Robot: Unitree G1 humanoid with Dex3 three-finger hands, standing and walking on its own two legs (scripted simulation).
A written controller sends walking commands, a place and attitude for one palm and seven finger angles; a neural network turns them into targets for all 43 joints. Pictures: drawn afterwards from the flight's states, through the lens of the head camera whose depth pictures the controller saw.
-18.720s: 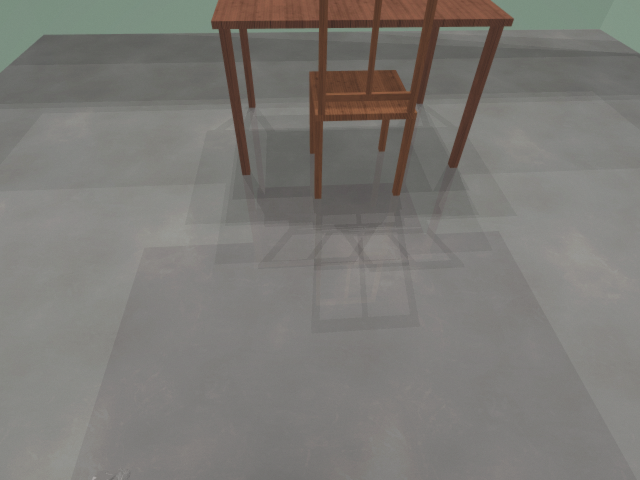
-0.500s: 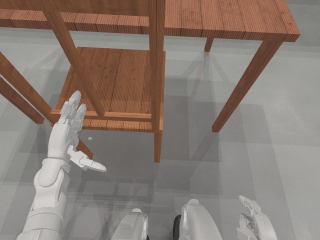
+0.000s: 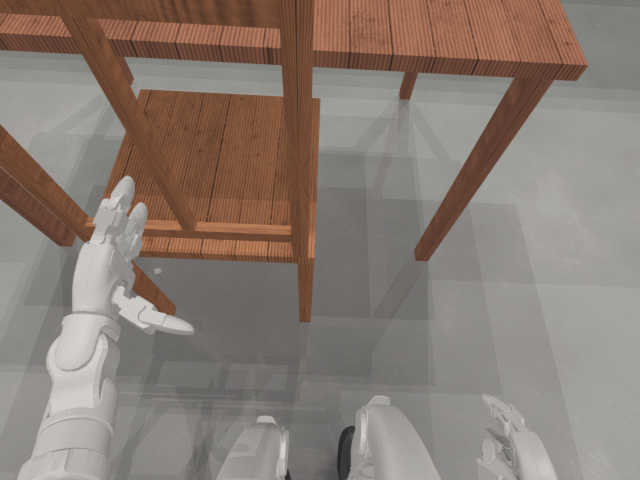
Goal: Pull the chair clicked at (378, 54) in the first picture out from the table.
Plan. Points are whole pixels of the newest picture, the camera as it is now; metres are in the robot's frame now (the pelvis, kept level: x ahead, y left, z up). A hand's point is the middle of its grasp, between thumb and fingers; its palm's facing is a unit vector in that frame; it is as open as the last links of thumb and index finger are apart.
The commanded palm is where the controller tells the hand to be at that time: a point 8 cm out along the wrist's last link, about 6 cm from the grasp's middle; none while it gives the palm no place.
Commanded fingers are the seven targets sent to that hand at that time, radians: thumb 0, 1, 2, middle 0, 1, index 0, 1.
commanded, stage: aim the fingers beside a spindle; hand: left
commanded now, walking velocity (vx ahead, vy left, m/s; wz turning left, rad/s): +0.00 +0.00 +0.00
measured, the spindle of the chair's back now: (151, 154) +0.50 +0.23 +0.05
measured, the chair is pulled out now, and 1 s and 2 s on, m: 0.00 0.00 0.00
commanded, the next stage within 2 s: push the fingers through the gap in 0.82 s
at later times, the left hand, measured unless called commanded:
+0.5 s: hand (140, 275) +0.34 +0.22 +0.03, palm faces -0.01 -1.00 -0.05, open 16.9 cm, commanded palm +0.32 +0.26 +0.02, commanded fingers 0.00 -0.50 0.30 -0.06 -0.08 -0.06 -0.08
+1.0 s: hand (168, 283) +0.34 +0.19 +0.01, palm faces -0.07 -1.00 -0.02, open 17.0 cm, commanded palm +0.33 +0.25 +0.01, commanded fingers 0.00 -0.50 0.30 -0.06 -0.08 -0.06 -0.08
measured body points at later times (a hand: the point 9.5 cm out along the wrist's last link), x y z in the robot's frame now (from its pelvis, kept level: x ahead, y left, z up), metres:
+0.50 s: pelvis +0.00 +0.01 +0.00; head +0.12 +0.02 +0.44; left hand +0.34 +0.27 +0.03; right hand +0.15 -0.24 -0.10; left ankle -0.02 +0.09 -0.63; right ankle +0.07 -0.10 -0.63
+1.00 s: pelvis +0.00 +0.01 +0.00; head +0.12 +0.02 +0.43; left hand +0.34 +0.24 +0.01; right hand +0.15 -0.23 -0.10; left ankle -0.02 +0.09 -0.63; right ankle +0.07 -0.10 -0.63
